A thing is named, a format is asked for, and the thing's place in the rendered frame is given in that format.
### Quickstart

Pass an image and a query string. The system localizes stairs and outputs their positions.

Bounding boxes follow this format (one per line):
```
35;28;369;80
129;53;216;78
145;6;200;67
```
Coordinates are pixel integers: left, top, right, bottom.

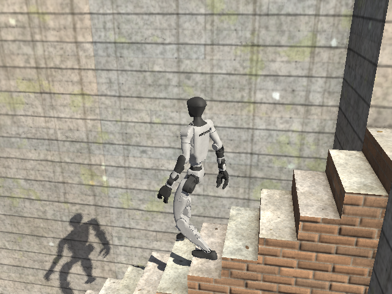
85;128;392;294

